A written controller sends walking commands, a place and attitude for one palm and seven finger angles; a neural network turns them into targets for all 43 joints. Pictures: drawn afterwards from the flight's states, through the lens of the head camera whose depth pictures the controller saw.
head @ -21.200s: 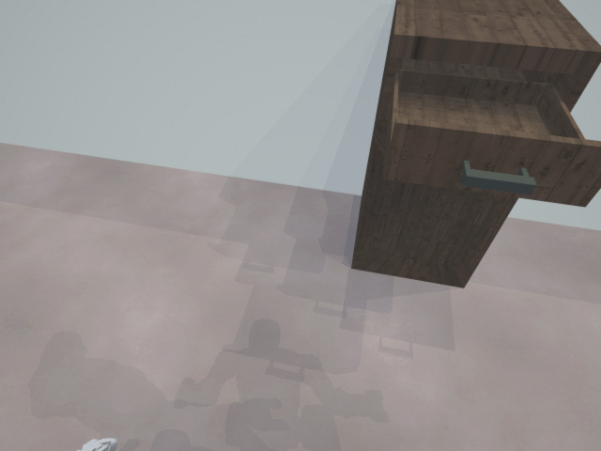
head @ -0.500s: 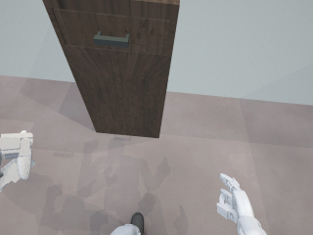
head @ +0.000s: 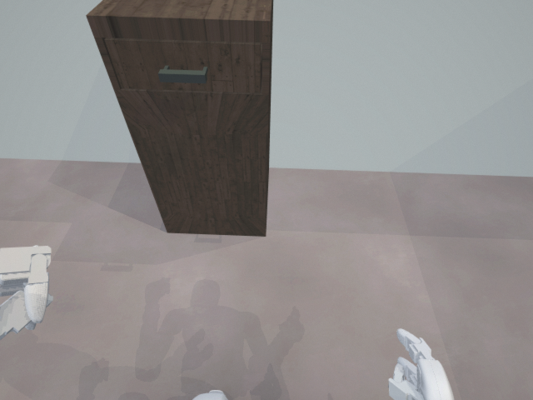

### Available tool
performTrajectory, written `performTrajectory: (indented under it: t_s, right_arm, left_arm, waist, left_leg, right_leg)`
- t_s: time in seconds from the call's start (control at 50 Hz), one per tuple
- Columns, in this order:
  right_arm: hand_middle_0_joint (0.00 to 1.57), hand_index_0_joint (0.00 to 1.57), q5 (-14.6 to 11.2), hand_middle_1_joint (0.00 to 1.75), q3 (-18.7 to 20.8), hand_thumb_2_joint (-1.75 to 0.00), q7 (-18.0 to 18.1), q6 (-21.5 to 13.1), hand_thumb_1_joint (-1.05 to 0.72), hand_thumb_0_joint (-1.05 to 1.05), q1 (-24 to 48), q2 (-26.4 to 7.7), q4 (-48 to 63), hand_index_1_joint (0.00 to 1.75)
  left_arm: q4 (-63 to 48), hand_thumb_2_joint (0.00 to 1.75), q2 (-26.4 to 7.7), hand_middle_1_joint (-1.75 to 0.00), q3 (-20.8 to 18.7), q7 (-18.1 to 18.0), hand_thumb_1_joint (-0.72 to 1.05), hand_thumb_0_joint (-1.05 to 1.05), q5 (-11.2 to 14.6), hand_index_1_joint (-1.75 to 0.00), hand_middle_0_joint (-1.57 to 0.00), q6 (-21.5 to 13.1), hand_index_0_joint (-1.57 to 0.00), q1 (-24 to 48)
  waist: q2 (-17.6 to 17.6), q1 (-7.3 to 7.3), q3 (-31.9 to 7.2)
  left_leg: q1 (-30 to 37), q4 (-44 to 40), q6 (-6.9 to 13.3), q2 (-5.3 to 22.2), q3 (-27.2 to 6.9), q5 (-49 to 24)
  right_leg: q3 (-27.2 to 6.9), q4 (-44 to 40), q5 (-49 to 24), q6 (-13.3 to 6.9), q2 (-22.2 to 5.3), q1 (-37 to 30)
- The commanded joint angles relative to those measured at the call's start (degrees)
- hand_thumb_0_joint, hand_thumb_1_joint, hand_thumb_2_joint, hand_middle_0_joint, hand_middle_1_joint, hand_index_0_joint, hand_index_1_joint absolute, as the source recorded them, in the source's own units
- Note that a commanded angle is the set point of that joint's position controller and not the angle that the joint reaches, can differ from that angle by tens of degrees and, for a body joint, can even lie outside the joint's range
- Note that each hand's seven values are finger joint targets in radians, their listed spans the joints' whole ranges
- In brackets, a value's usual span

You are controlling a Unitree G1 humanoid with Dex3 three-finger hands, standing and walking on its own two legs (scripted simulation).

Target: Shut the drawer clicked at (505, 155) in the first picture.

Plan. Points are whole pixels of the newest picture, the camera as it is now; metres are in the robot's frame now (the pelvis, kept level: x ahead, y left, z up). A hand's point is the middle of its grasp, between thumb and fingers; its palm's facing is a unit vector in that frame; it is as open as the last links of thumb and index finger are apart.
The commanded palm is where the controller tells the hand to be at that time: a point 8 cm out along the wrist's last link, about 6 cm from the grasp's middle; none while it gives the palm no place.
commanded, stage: stop stepping back and stand still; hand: left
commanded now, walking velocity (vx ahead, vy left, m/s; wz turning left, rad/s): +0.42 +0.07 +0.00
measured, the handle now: (184, 72) +0.89 +0.25 +0.04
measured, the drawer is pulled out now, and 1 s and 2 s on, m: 0.00 0.00 0.00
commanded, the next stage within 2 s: let the arm hang, fingers relaxed in 0.78 s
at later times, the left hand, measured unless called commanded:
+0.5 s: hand out of the picture +0.08 +0.25 +0.18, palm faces +0.50 -0.74 -0.45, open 3.2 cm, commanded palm +0.02 +0.28 +0.19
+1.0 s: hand out of the picture +0.09 +0.27 +0.02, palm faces +0.34 -0.83 -0.44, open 3.1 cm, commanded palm none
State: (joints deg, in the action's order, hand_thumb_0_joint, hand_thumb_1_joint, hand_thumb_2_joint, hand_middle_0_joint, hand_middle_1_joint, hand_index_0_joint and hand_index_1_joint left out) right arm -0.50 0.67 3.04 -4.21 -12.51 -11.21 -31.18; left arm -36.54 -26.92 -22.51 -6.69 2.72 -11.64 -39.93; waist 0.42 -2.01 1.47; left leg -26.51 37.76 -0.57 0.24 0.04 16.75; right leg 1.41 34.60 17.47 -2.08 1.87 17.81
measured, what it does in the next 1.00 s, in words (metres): steps on the spot: left foot, then left foot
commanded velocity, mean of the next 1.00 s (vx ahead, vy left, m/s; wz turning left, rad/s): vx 0.11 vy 0.02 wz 0.00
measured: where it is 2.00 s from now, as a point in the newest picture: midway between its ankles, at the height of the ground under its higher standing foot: outside the picture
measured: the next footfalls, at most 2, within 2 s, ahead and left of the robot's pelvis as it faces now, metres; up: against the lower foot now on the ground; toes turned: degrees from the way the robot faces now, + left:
left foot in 0.22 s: -0.01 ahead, +0.15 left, +0.00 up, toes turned +5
left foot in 0.66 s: -0.04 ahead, +0.14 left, +0.00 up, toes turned +12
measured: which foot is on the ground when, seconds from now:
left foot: up 0.00-0.20, down 0.22-0.38, up 0.40-0.64, down 0.66-1.00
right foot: down 0.00-1.00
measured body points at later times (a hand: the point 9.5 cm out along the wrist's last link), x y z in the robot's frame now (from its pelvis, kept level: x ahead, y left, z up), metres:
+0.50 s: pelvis -0.08 -0.01 +0.00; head -0.10 -0.03 +0.45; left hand +0.05 +0.28 +0.20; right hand +0.08 -0.24 -0.10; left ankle -0.08 +0.13 -0.67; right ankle -0.01 -0.08 -0.73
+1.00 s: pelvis -0.07 +0.00 +0.00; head -0.07 -0.03 +0.45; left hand +0.07 +0.31 +0.04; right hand +0.10 -0.22 -0.13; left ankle -0.08 +0.12 -0.72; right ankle -0.03 -0.09 -0.73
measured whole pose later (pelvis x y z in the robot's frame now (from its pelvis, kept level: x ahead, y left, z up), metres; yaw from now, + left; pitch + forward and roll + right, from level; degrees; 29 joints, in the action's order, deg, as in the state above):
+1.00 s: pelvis -0.07 +0.00 +0.00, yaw +11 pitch -1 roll +1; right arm 0.8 1.4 -1.3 -1.9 -12.3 -14.0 -44.2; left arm 7.0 -17.6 -9.2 -2.6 -2.1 -3.0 -18.2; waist -2.5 -0.6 -0.4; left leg -19.7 40.0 0.7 0.0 1.8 19.5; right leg 4.9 36.6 16.7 -2.5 -1.4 19.1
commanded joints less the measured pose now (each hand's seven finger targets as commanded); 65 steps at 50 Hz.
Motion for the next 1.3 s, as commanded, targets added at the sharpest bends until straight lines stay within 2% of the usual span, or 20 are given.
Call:
performTrajectory:
  t_s: [0.0, 0.14, 0.2, 0.24, 0.32, 0.34, 0.36, 0.4, 0.48, 0.56, 0.64, 0.68, 0.76, 0.84, 0.86, 0.88, 0.94, 1.0, 1.16, 1.28]
  right_arm:
    - [0.2, 0.2, 0.47, 0.3, 2.66, -0.9, 1.79, -2.12, -0.9, 0.0, 4.29, -6.8, 4.29, 0.3]
    - [0.2, 0.2, 1.09, 0.3, 1.78, -0.9, 3.09, -5.8, -0.9, 0.0, 3.47, -7.9, 3.54, 0.3]
    - [0.2, 0.2, 1.1, 0.3, 2.55, -0.9, 1.99, -6.42, -0.9, 0.0, 1.67, -9.05, 4.58, 0.3]
    - [0.2, 0.2, 0.28, 0.3, 1.86, -0.9, 0.73, -7.14, -0.9, 0.0, 3.97, -6.82, 4.18, 0.3]
    - [0.2, 0.2, 0.55, 0.3, 1.87, -0.9, 1.27, -6.23, -0.9, 0.0, 4.9, -7.36, 3.62, 0.3]
    - [0.2, 0.2, 0.67, 0.3, 2.46, -0.9, 1.38, -5.57, -0.9, 0.0, 5.0, -7.51, 3.81, 0.3]
    - [0.2, 0.2, 0.41, 0.3, 3.57, -0.9, 0.96, -4.73, -0.9, 0.0, 5.19, -7.41, 4.28, 0.3]
    - [0.2, 0.2, 0.78, 0.3, 2.85, -0.9, 0.24, -5.04, -0.9, 0.0, 4.67, -7.23, 2.7, 0.3]
    - [0.2, 0.2, 0.67, 0.3, 2.14, -0.9, 1.43, -5.23, -0.9, 0.0, 4.39, -6.84, 2.37, 0.3]
    - [0.2, 0.2, 1.62, 0.3, 1.2, -0.9, 2.81, -6.48, -0.9, 0.0, 3.84, -5.94, 2.42, 0.3]
    - [0.2, 0.2, 1.28, 0.3, 1.98, -0.9, 1.86, -6.95, -0.9, 0.0, 2.25, -8.25, 3.59, 0.3]
    - [0.2, 0.2, 0.09, 0.3, 2.09, -0.9, 0.95, -7.33, -0.9, 0.0, 2.32, -6.11, 3.48, 0.3]
    - [0.2, 0.2, -0.38, 0.3, 1.26, -0.9, 0.55, -6.74, -0.9, 0.0, 5.05, -6.77, 3.77, 0.3]
    - [0.2, 0.2, -0.05, 0.3, 2.44, -0.9, -0.1, -5.57, -0.9, 0.0, 3.63, -6.16, 3.0, 0.3]
    - [0.2, 0.2, 1.47, 0.3, 4.8, -0.9, -4.94, -6.02, -0.9, 0.0, 4.78, -15.08, -9.72, 0.3]
    - [0.2, 0.2, 0.23, 0.3, 4.72, -0.9, -4.34, -2.85, -0.9, 0.0, 0.46, -9.89, -8.74, 0.3]
    - [0.2, 0.2, 1.13, 0.3, 2.19, -0.9, -4.1, 2.12, -0.9, 0.0, -4.15, -5.74, -8.55, 0.3]
    - [0.2, 0.2, 2.61, 0.3, 2.17, -0.9, -3.52, 3.03, -0.9, 0.0, -0.24, -9.27, -9.33, 0.3]
    - [0.2, 0.2, 2.02, 0.3, 0.42, -0.9, -1.85, 4.27, -0.9, 0.0, -1.67, -5.3, -19.51, 0.3]
    - [0.2, 0.2, 1.61, 0.3, 0.86, -0.9, -1.65, 4.84, -0.9, 0.0, -6.86, -4.86, -24.8, 0.3]
  left_arm:
    - [-4.49, 0.9, -5.42, -1.6, -6.69, -3.17, 0.9, 0.0, 0.32, -1.6, -1.4, -1.76, -1.4, 8.35]
    - [-5.04, 0.9, -1.99, -1.6, -0.85, -4.09, 0.9, 0.0, -2.09, -1.6, -1.4, -1.93, -1.4, 12.83]
    - [-11.88, 0.9, -4.8, -1.6, -3.29, -3.73, 0.9, 0.0, -2.86, -1.6, -1.4, -2.79, -1.4, 9.61]
    - [-8.94, 0.9, -4.18, -1.6, -4.57, -3.28, 0.9, 0.0, -2.35, -1.6, -1.4, -3.16, -1.4, 10.64]
    - [-3.32, 0.9, -4.92, -1.6, -6.37, -3.3, 0.9, 0.0, -2.25, -1.6, -1.4, -3.37, -1.4, 5.75]
    - [-2.78, 0.9, -4.52, -1.6, -5.46, -2.95, 0.9, 0.0, -2.64, -1.6, -1.4, -3.26, -1.4, 6.38]
    - [-2.51, 0.9, -5.6, -1.6, -5.97, -2.52, 0.9, 0.0, -2.35, -1.6, -1.4, -3.06, -1.4, 7.46]
    - [-4.85, 0.9, -5.61, -1.6, -5.91, -1.89, 0.9, 0.0, -1.58, -1.6, -1.4, -4.47, -1.4, 14.03]
    - [-4.45, 0.9, -4.09, -1.6, -3.38, -1.54, 0.9, 0.0, -1.66, -1.6, -1.4, -4.56, -1.4, 13.65]
    - [-6.0, 0.9, -3.54, -1.6, -2.86, -3.18, 0.9, 0.0, -2.42, -1.6, -1.4, -4.22, -1.4, 11.83]
    - [-10.84, 0.9, -4.14, -1.6, -3.86, -3.76, 0.9, 0.0, -2.81, -1.6, -1.4, -5.03, -1.4, 11.93]
    - [-4.48, 0.9, -3.64, -1.6, -5.08, -3.05, 0.9, 0.0, -1.76, -1.6, -1.4, -3.53, -1.4, 8.62]
    - [-4.21, 0.9, -4.36, -1.6, -5.63, -3.0, 0.9, 0.0, -2.16, -1.6, -1.4, -3.4, -1.4, 5.4]
    - [-6.04, 0.9, -4.58, -1.6, -5.49, -2.78, 0.9, 0.0, -1.41, -1.6, -1.4, -3.73, -1.4, 8.0]
    - [41.59, 0.9, 2.67, -1.6, 13.48, 4.03, 0.9, 0.0, -6.9, -1.6, -1.4, 5.69, -1.4, 14.89]
    - [42.62, 0.9, 4.42, -1.56, 13.4, 5.6, 0.9, 0.0, -6.33, -1.56, -1.36, 9.2, -1.36, 14.45]
    - [50.57, 0.9, 8.57, -1.43, 16.53, 5.42, 0.9, 0.0, -4.74, -1.43, -1.24, 10.82, -1.24, 19.43]
    - [60.52, 0.9, 8.51, -1.3, 18.28, 5.62, 0.9, 0.0, -4.3, -1.3, -1.12, 11.86, -1.12, 21.78]
    - [85.61, 0.9, 8.85, -0.95, 19.73, 5.37, 0.9, 0.0, -3.33, -0.95, -0.8, 11.64, -0.8, 23.33]
    - [93.17, 0.9, 9.09, -0.69, 20.72, 5.38, 0.9, 0.0, -3.3, -0.69, -0.56, 11.54, -0.56, 23.03]
  waist:
    - [7.68, -0.54, -1.29]
    - [2.36, 0.64, -3.24]
    - [-15.74, 1.27, -8.12]
    - [-17.12, 0.45, 4.1]
    - [-8.09, 3.17, 1.7]
    - [0.01, 3.62, 2.45]
    - [16.07, 3.13, 2.01]
    - [9.06, 0.95, -0.6]
    - [9.19, 0.4, 0.29]
    - [5.03, 1.35, -1.73]
    - [-14.87, 1.53, -6.49]
    - [-14.64, 1.05, -0.71]
    - [-4.18, 2.64, 1.08]
    - [9.71, 1.68, -1.83]
    - [5.11, -0.71, -0.5]
    - [6.41, -0.79, -6.46]
    - [14.33, -0.59, -4.53]
    - [2.69, 1.68, -2.35]
    - [-10.32, 2.43, -2.92]
    - [-2.45, 1.61, 0.65]
  left_leg:
    - [1.3, 26.53, -0.22, 0.8, -2.53, 4.46]
    - [15.15, -13.28, 4.43, 0.05, 4.85, 8.0]
    - [16.84, -22.84, 11.22, 13.21, -13.04, 5.13]
    - [1.87, -30.58, 14.8, 17.55, -23.88, 25.21]
    - [-9.94, -17.93, 6.94, 10.57, -7.62, 21.82]
    - [-14.04, -4.65, 4.65, 4.52, -1.8, 19.89]
    - [-14.89, 17.17, 2.51, -1.7, 3.44, 16.09]
    - [-9.81, 31.96, 1.63, -0.1, -2.4, 8.36]
    - [2.6, 17.14, 1.67, 2.55, 1.53, 3.4]
    - [17.27, -6.29, 3.48, -0.17, 6.87, 4.82]
    - [20.29, -22.69, 11.06, 15.76, -14.76, 1.15]
    - [7.81, -28.05, 12.9, 18.06, -18.66, 16.86]
    - [-2.04, -14.99, 5.9, 9.45, -3.57, 8.7]
    - [3.36, 8.67, 1.41, 0.17, 0.79, 5.68]
    - [-4.98, 15.49, 1.2, 3.99, -2.14, 7.06]
    - [0.31, 12.34, 0.85, 2.98, -3.6, 11.23]
    - [7.46, -0.94, 1.33, -0.17, 0.78, 2.53]
    - [9.72, -9.45, 5.43, 7.5, -7.04, -14.5]
    - [9.94, -16.22, 2.84, 5.65, -3.05, -3.65]
    - [11.97, -18.17, 3.0, 5.5, -2.86, 1.13]
  right_leg:
    - [-22.27, -27.45, 29.65, -6.17, -20.15, 14.6]
    - [-8.03, -15.75, 21.15, -2.1, -12.83, 3.71]
    - [4.82, 20.44, 10.08, 4.21, 1.05, 6.05]
    - [-2.25, 27.99, 9.5, 2.59, -3.27, 12.14]
    - [1.79, -0.12, 9.02, 1.3, -1.53, -13.85]
    - [-4.5, -9.18, 12.48, -0.63, -3.34, -16.54]
    - [-28.03, -22.78, 26.9, -5.92, -15.89, -9.47]
    - [-37.35, -28.25, 30.48, -7.28, -22.46, 0.55]
    - [-17.41, -26.78, 24.9, -5.55, -17.52, 10.58]
    - [-11.39, -22.24, 24.37, -4.02, -13.92, 9.95]
    - [0.95, 16.04, 8.77, 3.82, -0.23, 8.78]
    - [-2.82, 23.95, 9.62, 3.12, -2.13, 9.12]
    - [-1.31, -6.43, 0.34, 2.77, -3.25, -9.67]
    - [-26.68, -24.71, 9.75, -4.5, -17.76, -1.91]
    - [-16.1, -10.06, -29.35, -7.58, -22.1, -1.94]
    - [-15.06, -6.38, -34.1, -8.32, -19.17, -5.11]
    - [-6.23, -5.37, -29.44, -5.13, -13.7, -2.67]
    - [-3.48, -4.29, -11.59, 0.73, -6.93, 0.91]
    - [-4.83, -12.25, -6.43, -0.78, -6.59, -8.21]
    - [-5.08, -16.74, -0.66, -1.12, -6.74, -4.84]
